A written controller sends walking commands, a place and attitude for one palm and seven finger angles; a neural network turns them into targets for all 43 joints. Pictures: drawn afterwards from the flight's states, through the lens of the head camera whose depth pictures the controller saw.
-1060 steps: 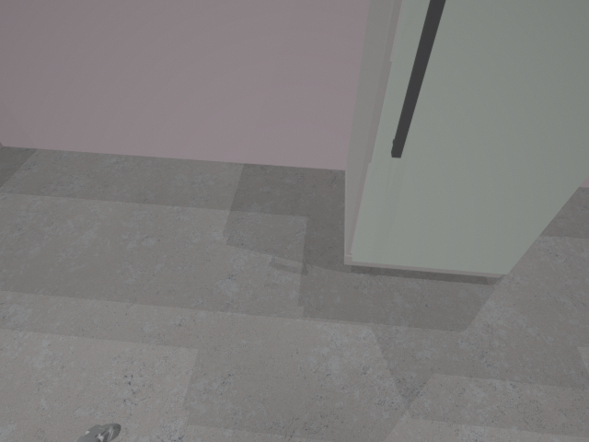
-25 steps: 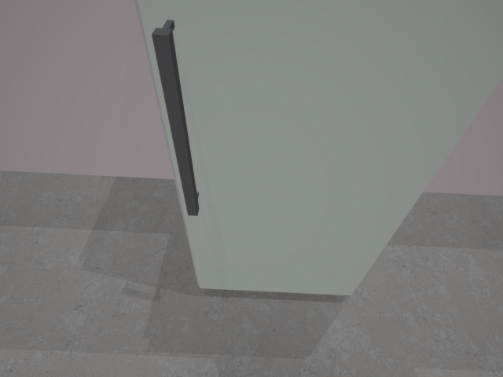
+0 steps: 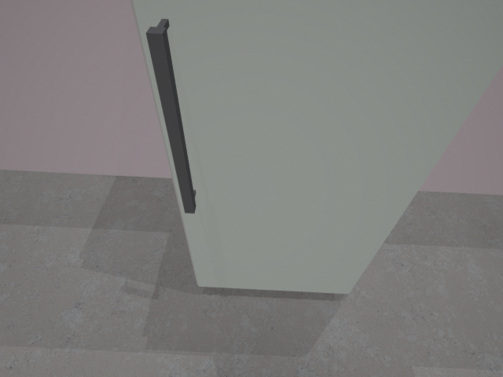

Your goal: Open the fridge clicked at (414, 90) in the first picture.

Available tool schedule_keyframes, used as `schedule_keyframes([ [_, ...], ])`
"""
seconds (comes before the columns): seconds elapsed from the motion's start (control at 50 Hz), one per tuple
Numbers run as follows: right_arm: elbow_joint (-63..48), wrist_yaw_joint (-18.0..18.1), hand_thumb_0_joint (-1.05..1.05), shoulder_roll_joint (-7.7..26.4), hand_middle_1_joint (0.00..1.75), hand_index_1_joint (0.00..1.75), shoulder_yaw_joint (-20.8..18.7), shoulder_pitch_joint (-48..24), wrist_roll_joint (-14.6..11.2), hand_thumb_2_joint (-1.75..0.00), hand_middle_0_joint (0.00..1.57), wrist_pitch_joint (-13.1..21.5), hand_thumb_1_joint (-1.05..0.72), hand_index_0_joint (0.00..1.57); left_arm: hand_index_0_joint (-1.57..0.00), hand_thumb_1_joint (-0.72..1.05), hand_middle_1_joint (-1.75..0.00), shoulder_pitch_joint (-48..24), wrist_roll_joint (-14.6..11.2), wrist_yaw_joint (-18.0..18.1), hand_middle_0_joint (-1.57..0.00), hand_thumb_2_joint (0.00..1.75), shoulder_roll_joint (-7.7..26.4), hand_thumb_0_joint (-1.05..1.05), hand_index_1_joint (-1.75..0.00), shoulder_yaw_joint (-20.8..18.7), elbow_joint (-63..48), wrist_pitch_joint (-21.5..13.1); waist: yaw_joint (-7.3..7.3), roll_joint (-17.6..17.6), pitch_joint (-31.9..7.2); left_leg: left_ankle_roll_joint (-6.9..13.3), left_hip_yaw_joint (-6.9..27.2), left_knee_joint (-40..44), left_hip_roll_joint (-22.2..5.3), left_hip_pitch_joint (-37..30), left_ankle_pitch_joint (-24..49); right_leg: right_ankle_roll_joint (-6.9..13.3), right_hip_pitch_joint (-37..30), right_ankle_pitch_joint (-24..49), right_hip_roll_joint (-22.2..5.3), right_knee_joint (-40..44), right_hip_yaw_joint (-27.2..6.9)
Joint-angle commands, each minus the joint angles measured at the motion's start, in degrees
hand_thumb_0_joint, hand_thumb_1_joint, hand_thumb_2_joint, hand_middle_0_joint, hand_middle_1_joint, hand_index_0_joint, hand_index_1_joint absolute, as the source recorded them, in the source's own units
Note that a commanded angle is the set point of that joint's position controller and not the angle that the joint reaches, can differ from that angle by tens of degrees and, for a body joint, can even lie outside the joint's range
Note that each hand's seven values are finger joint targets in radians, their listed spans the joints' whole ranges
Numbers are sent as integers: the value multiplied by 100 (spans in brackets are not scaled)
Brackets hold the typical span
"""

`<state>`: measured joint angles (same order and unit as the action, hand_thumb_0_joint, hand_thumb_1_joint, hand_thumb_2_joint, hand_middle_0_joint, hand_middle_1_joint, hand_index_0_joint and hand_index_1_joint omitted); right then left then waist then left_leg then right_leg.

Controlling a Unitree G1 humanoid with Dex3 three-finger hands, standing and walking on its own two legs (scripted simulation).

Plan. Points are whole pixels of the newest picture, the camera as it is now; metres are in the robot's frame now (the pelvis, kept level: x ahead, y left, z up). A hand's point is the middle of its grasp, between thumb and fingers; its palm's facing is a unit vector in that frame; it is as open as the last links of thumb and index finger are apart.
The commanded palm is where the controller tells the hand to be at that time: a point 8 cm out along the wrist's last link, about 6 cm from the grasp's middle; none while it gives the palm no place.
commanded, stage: look again from close up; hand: left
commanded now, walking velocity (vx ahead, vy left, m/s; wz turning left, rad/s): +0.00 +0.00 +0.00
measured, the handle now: (180, 136) +0.52 +0.18 +0.09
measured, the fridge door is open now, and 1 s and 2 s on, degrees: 0 0 0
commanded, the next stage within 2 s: raise the hand to about handle height in 0.44 s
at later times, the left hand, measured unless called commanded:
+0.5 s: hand out of the picture -0.01 +0.15 -0.18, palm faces +0.03 -0.99 -0.16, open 7.3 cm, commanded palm none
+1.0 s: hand (153, 368) +0.15 +0.16 -0.05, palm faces +0.12 -0.99 +0.00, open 8.7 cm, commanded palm +0.14 +0.22 -0.01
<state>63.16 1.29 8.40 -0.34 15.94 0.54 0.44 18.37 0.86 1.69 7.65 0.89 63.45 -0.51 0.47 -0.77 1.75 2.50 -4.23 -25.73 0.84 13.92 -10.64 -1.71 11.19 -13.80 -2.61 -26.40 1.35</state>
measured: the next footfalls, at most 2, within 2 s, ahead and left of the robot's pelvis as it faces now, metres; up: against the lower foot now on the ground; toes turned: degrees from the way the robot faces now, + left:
none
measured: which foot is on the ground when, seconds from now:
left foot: down 0.00-1.00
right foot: down 0.00-1.00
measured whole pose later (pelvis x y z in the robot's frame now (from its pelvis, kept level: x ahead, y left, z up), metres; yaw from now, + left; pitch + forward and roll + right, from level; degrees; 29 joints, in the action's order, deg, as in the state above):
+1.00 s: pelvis +0.01 -0.04 -0.06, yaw +2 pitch +7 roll +0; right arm 27.8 1.3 14.4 -4.3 8.7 -1.3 12.6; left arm 33.7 -14.3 -16.0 11.8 -9.4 3.5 -23.5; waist 1.6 -2.6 -6.0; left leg -1.0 -0.3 -55.8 -2.3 38.6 -24.5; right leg 2.1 34.4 -29.1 -0.5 -56.2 4.5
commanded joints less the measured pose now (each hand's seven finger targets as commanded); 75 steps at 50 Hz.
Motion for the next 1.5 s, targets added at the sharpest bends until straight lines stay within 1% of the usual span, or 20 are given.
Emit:
schedule_keyframes([
  [0.0,-182,7,0,531,30,30,-79,318,3,-90,20,93,-90,20,-20,90,-30,401,17,54,-20,90,527,0,-30,-118,-148,-63,-34,105,284,-63,737,718,-650,74,-389,283,259,38,-330,544,-369],
  [0.5,-94,17,0,432,30,30,-64,366,10,-90,20,85,-90,20,-20,90,-30,308,5,42,-20,90,527,0,-30,-168,-221,-86,-27,60,199,-113,632,568,-658,-22,-74,326,240,117,-317,602,-436],
  [0.52,-471,-25,0,696,30,30,-88,-321,-35,-90,20,126,-90,20,-20,90,-30,728,66,248,-20,90,693,0,-30,-137,-22,-149,232,41,182,-279,424,-541,-706,33,24,316,352,1078,-565,710,-725],
  [0.54,-2632,234,0,1679,30,30,-134,-157,-264,-90,20,958,-90,20,-20,88,-32,-3560,-1262,275,-20,89,1898,0,-32,-624,-9413,-1386,-708,1177,-2846,-141,371,128,-58,-1542,249,317,-210,730,36,22,40],
  [0.56,-2226,424,0,1078,30,30,72,-561,-334,-90,20,1563,-90,20,-20,85,-33,-1208,-768,620,-20,88,1675,0,-33,-787,-8088,-1070,-31,1796,-2538,-146,325,422,-288,-1479,-60,454,0,53,229,-359,220],
  [0.58,-1948,427,0,1164,30,30,-29,-520,-289,-90,20,1719,-90,20,-21,83,-34,-888,-791,881,-21,87,1170,0,-34,-475,-7359,-755,-142,1530,-1748,-329,508,488,-320,-500,-897,393,215,-417,208,-391,383],
  [0.6,-1912,345,0,859,30,30,-50,-371,-422,-90,20,1717,-90,20,-21,81,-36,845,-795,882,-21,86,-172,0,-36,328,-5974,-170,-218,868,-835,-238,639,551,-371,-2,-1292,345,688,-499,234,-320,481],
  [0.64,-2471,393,0,1198,30,30,-107,-598,-477,-90,20,1870,-90,20,-21,76,-39,88,-1074,660,-21,84,25,0,-39,327,-7301,-491,-360,243,73,-204,734,267,-292,439,-1641,264,1148,-1019,225,-204,448],
  [0.68,-2714,363,0,1280,30,30,-186,-587,-318,-90,20,1977,-90,20,-21,71,-42,396,-968,456,-21,82,150,0,-42,82,-6555,-1033,-400,-594,579,-189,674,-371,-61,986,-1574,229,1775,-1620,236,-202,388],
  [0.72,-2917,239,0,1258,30,30,-331,-640,-171,-90,20,1929,-90,20,-22,67,-45,1239,-1100,-56,-22,80,42,0,-45,-288,-5595,-1698,-59,-1592,414,-274,531,-966,-45,1620,-1386,217,2348,-2093,285,-620,436],
  [0.76,-3198,70,0,1242,30,30,-455,-787,-118,-90,20,1864,-90,20,-22,62,-48,2102,-1364,-792,-22,78,222,0,-48,-702,-5378,-2464,231,-1953,-36,-319,412,-1475,-21,2102,-1155,243,2420,-1992,266,-1016,305],
  [0.82,-3840,-125,0,1322,30,30,-575,-1106,-179,-90,20,1650,-90,20,-22,55,-53,2332,-1586,-1874,-22,75,1046,0,-53,-1598,-5438,-3038,410,-699,-622,-346,174,-2018,141,2237,-607,374,1851,-720,151,-1565,43],
  [0.88,-4230,-72,0,1191,30,30,-542,-1112,-187,-90,20,1458,-90,20,-23,48,-57,1917,-1631,-1952,-23,72,1424,0,-57,-1944,-6782,-2848,564,487,-1398,-230,98,-2140,121,2069,-236,363,1718,-64,184,-1980,-13],
  [0.96,-4280,38,0,1008,30,30,-468,-783,-163,-90,20,1411,-90,20,-24,39,-63,894,-1815,-1539,-24,68,1344,0,-63,-1865,-8721,-3144,146,1229,-1944,-117,306,-2483,-55,1531,231,321,2066,507,308,-2128,-11],
  [1.04,-3874,181,0,1124,30,30,-359,-510,-145,-90,20,1559,-90,20,-24,29,-69,-88,-1800,-1736,-24,64,1161,0,-69,-1272,-8767,-3688,-490,771,-1347,-53,567,-2913,-158,1870,-304,264,2962,-135,377,-2060,-130],
  [1.1,-3755,284,0,1276,30,30,-273,-501,-242,-90,20,1691,-90,20,-25,22,-74,-289,-1924,-2334,-25,61,1327,0,-74,-1165,-8030,-3377,-621,403,-1133,-29,635,-2951,-178,2108,-679,230,2935,-595,355,-1788,-296],
  [1.2,-4004,401,0,1278,30,30,-273,-752,-391,-90,20,1580,-90,20,-26,11,-81,661,-2176,-2813,-26,56,1933,0,-81,-2222,-7110,-1680,64,-57,-1987,-35,523,-2491,-66,2005,-210,83,1612,-176,93,-1346,-543],
  [1.28,-4106,442,0,1035,30,30,-231,-977,-349,-90,20,1456,-90,20,-26,1,-87,884,-2611,-2356,-26,52,2140,0,-87,-3138,-7398,-1306,437,-534,-2098,-126,599,-2195,-82,1868,220,-76,878,1001,34,-1409,-422],
  [1.36,-3989,369,0,1044,30,30,-228,-726,-316,-90,20,1565,-90,20,-27,-8,-93,515,-2461,-1957,-27,48,1731,0,-93,-2694,-7862,-1795,219,65,-1513,-125,526,-1831,-106,1481,256,85,1534,725,261,-1444,52],
  [1.48,-3826,413,0,1366,30,30,-213,-441,-368,-90,20,1797,-90,20,-28,-22,-102,-351,-2255,-2437,-28,42,1889,0,-102,-2137,-7504,-1874,-132,310,-1249,-53,561,-1694,-120,1226,-218,162,1858,-183,307,-1140,-12],
])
